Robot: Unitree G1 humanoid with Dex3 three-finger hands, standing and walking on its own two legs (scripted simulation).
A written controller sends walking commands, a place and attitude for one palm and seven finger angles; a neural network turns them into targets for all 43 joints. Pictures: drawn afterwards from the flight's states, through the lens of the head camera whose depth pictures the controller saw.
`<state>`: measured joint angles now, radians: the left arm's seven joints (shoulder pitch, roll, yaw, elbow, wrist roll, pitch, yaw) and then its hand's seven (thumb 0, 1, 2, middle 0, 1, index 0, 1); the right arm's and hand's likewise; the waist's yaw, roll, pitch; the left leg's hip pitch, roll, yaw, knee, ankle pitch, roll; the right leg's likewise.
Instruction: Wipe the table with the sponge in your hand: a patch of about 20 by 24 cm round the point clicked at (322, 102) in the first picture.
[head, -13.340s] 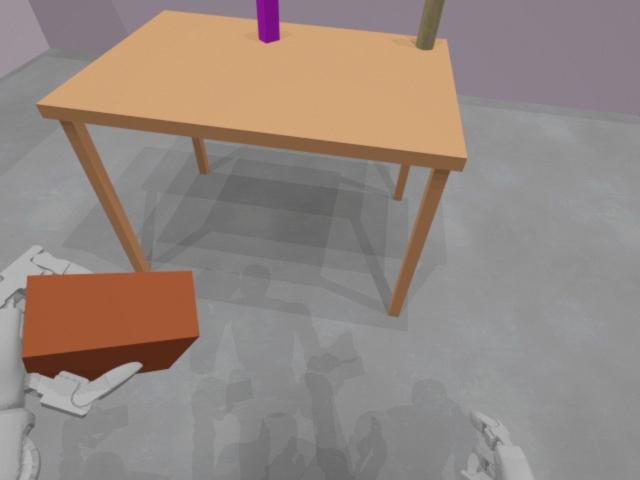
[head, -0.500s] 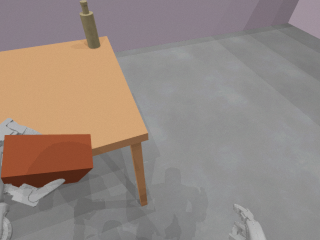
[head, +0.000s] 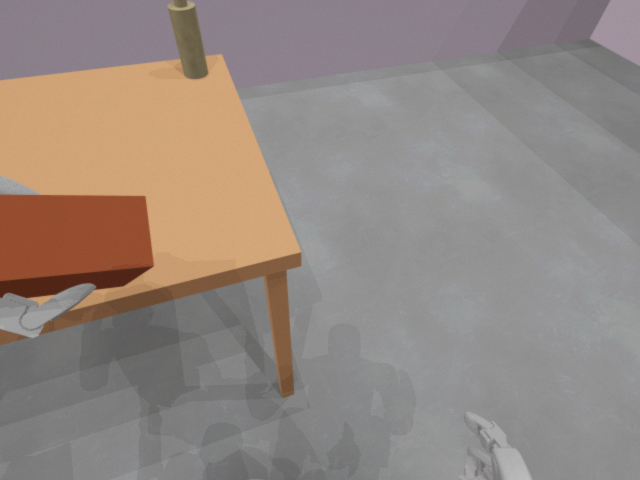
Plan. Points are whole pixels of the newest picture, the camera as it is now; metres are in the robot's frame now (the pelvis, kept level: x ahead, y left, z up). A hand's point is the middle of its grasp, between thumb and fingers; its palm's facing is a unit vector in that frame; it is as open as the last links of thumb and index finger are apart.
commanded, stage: look again from close up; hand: left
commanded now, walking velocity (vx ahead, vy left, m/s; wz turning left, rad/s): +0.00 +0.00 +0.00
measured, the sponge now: (85, 250) +0.27 +0.25 +0.19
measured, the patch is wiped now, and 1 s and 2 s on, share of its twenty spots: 0.00 0.00 0.00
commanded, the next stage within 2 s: shuffle to correct the standing spot in 0.16 s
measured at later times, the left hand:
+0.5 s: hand (66, 246) +0.28 +0.29 +0.17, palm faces +0.36 -0.85 -0.40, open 10.6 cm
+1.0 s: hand out of the picture +0.31 +0.38 +0.16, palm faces +0.37 -0.82 -0.43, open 10.6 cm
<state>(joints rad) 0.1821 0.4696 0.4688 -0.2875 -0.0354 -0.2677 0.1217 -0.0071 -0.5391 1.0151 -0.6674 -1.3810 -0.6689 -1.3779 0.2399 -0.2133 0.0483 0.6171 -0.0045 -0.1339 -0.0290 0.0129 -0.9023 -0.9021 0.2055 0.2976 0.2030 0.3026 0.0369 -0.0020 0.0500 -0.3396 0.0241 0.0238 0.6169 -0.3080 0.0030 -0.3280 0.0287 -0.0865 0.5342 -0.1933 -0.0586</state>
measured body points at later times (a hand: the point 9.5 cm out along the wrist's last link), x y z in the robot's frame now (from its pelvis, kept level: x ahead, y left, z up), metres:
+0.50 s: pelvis +0.06 +0.05 +0.00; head +0.08 +0.06 +0.45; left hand +0.26 +0.33 +0.20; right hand +0.25 -0.19 -0.06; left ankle +0.04 +0.11 -0.73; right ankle +0.06 -0.09 -0.73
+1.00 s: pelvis +0.09 +0.15 -0.02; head +0.12 +0.16 +0.42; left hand +0.29 +0.43 +0.18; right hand +0.25 -0.11 -0.10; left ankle +0.14 +0.28 -0.73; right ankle +0.07 -0.04 -0.71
